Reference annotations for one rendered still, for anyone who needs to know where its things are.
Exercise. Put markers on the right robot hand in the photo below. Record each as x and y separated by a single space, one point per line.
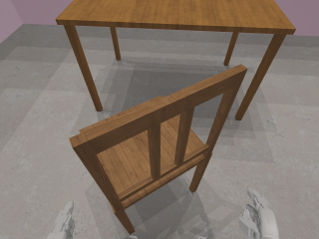
263 223

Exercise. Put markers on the table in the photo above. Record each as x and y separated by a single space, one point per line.
234 16

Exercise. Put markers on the chair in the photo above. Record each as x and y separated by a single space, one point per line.
136 152

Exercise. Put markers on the left robot hand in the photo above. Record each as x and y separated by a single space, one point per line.
64 224

